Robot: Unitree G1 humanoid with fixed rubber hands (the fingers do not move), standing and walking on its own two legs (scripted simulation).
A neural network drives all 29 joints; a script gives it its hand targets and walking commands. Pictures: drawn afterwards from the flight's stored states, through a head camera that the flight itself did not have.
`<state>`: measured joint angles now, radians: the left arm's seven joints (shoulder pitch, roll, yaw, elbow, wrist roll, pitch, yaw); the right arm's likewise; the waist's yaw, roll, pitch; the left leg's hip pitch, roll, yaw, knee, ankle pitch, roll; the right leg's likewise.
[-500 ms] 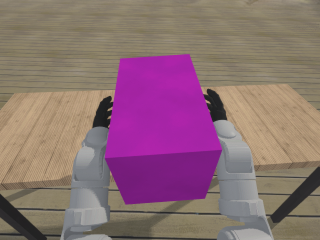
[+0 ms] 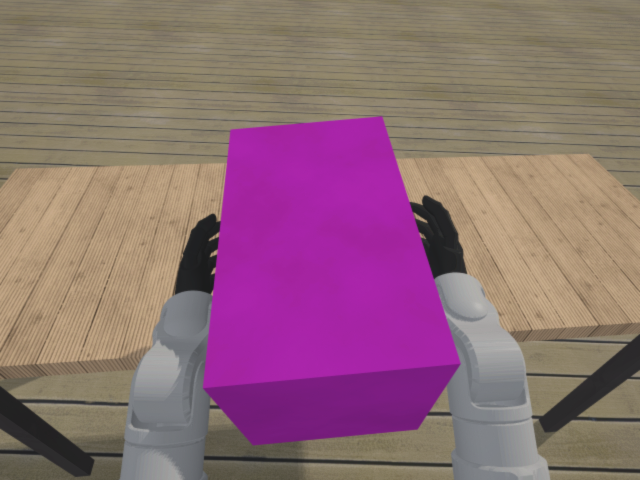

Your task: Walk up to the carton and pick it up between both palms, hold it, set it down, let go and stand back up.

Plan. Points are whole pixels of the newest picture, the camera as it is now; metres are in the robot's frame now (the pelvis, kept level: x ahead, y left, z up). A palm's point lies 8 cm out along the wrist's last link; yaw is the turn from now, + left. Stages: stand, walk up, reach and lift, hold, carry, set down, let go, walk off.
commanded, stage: hold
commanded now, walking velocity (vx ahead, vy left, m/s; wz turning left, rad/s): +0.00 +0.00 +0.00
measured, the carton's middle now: (320, 273) +0.33 +0.00 +0.15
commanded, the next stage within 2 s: none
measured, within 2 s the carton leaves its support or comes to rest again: neither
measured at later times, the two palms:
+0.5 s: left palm (202, 263) +0.33 +0.13 +0.16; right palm (448, 248) +0.33 -0.13 +0.18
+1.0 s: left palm (201, 269) +0.31 +0.13 +0.17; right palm (456, 259) +0.31 -0.14 +0.18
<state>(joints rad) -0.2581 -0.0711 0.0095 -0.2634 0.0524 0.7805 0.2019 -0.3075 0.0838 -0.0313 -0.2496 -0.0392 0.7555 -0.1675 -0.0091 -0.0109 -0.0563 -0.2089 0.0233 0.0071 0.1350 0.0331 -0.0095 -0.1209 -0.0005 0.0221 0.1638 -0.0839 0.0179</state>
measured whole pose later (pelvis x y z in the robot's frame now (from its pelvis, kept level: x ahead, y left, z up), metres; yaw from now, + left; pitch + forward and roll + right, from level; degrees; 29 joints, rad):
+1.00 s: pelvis -0.02 +0.00 +0.00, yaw -1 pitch +0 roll -1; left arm -0.44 -0.10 0.10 -0.09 0.12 0.83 0.15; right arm -0.46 0.10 -0.12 -0.08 -0.10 0.78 -0.14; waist -0.01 -0.01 -0.08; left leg -0.21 0.03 0.02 0.18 0.03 -0.01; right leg -0.15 0.00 0.04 0.25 -0.11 0.02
